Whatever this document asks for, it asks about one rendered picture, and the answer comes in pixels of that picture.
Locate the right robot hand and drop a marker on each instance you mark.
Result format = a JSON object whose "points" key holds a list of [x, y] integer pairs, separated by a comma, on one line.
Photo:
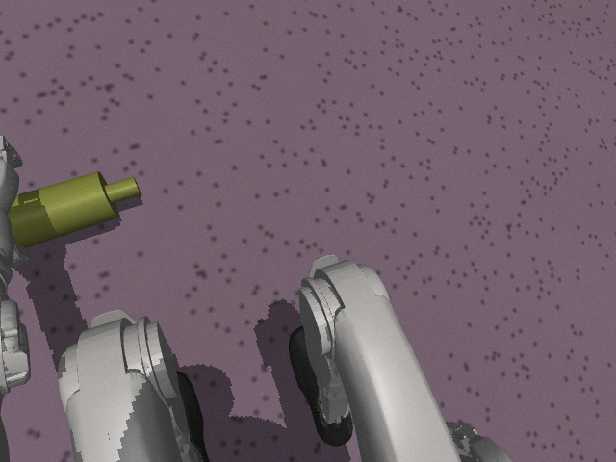
{"points": [[481, 449]]}

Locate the right robot foot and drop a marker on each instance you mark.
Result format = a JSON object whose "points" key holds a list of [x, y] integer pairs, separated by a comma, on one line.
{"points": [[334, 434]]}

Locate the left robot arm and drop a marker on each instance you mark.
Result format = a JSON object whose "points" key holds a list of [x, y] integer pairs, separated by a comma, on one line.
{"points": [[15, 366]]}

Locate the bottle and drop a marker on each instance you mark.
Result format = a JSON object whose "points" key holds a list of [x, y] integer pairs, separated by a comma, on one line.
{"points": [[48, 213]]}

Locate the left robot hand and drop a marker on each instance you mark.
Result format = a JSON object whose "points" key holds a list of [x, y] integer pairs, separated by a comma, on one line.
{"points": [[9, 183]]}

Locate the left robot foot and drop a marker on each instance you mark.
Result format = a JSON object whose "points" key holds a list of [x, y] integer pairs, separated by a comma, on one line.
{"points": [[194, 416]]}

